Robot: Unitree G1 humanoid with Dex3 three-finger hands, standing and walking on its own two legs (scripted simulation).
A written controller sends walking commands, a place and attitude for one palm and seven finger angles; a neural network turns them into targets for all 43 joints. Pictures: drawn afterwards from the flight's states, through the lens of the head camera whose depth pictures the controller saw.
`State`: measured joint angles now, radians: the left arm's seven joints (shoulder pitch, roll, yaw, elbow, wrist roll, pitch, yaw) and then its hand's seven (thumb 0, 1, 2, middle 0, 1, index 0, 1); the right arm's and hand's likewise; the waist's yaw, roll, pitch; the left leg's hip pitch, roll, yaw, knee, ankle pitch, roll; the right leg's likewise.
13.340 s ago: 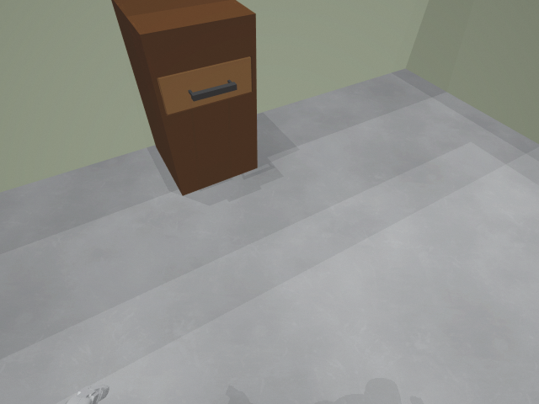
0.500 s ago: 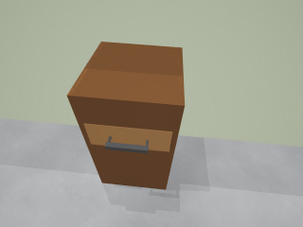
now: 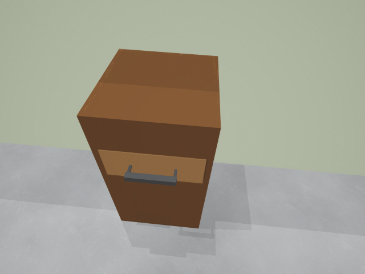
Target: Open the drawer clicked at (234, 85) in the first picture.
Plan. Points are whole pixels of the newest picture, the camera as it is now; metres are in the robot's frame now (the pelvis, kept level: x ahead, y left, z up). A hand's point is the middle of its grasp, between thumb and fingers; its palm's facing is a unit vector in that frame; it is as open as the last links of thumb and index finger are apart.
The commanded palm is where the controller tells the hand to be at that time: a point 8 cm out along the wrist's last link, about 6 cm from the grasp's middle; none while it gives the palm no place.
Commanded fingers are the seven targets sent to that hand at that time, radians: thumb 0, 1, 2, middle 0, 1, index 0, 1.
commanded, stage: raise the hand with hooked fingers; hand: left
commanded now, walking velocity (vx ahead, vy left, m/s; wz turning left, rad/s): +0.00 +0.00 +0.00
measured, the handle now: (151, 174) +0.49 +0.14 -0.22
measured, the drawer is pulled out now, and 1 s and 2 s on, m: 0.00 0.00 0.00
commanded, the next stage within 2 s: move the hooked fingers above the handle in 1.90 s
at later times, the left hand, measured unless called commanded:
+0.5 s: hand out of the picture +0.14 +0.14 -0.08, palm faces -0.17 -0.23 -0.96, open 9.0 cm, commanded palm +0.16 +0.18 -0.01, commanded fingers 0.00 0.29 0.64 -0.24 -0.69 -0.24 -0.69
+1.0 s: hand (125, 206) +0.26 +0.15 +0.00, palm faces -0.01 -0.07 -1.00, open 12.0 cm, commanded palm +0.24 +0.17 +0.06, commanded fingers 0.00 -0.29 0.39 -0.28 -1.07 -0.28 -1.07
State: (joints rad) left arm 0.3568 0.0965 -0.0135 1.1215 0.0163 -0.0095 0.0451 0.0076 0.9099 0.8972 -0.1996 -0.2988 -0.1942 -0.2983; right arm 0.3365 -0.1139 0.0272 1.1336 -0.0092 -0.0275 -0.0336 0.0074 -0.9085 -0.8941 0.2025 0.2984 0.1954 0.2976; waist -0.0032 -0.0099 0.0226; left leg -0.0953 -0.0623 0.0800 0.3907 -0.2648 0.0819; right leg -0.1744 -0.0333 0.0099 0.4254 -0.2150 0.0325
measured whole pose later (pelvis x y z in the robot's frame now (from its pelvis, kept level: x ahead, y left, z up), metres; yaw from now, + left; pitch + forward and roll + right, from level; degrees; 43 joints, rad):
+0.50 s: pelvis -0.01 -0.06 -0.03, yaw -2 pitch +8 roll +3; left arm 0.50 0.29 -0.11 0.08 1.07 -0.11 0.41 0.01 0.52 0.73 -0.24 -0.55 -0.23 -0.55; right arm 0.05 -0.26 -0.04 0.46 -0.04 0.09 0.04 0.02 -0.91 -0.89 0.20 0.30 0.19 0.30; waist 0.10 -0.04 -0.08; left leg -0.44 0.00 0.12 0.69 -0.38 0.00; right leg -0.56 0.07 0.01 0.77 -0.34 -0.11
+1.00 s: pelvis +0.00 -0.06 -0.03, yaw -7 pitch +10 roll +3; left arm 0.33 0.41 0.02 -0.03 0.99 -0.09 0.35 0.01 -0.07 0.48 -0.29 -0.92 -0.29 -0.92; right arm 0.15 -0.27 -0.04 0.60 -0.03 0.10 -0.02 0.02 -0.91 -0.89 0.20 0.30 0.20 0.30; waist 0.04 0.04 -0.08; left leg -0.44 -0.06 -0.07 0.68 -0.39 0.02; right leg -0.57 0.12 0.08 0.74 -0.32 -0.10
